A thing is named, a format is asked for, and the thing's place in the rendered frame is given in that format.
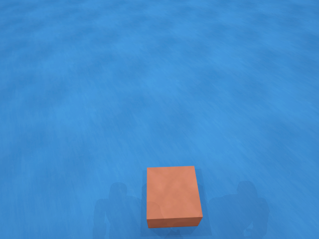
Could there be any carton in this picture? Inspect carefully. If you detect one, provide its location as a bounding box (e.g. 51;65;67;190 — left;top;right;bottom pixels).
147;166;203;228

